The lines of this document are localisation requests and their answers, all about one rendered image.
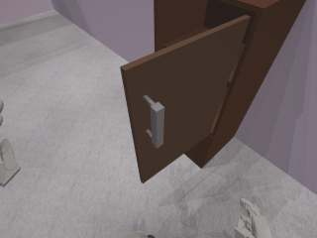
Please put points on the handle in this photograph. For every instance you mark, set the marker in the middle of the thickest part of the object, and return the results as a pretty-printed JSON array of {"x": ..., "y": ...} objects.
[{"x": 157, "y": 122}]

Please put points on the left robot hand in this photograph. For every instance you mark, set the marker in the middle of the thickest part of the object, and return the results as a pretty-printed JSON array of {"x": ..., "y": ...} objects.
[{"x": 8, "y": 167}]

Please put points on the cupboard door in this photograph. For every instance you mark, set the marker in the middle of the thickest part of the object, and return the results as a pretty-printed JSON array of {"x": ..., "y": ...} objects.
[{"x": 188, "y": 79}]

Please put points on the right robot hand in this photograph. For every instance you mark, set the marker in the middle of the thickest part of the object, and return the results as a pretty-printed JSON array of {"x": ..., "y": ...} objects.
[{"x": 257, "y": 227}]

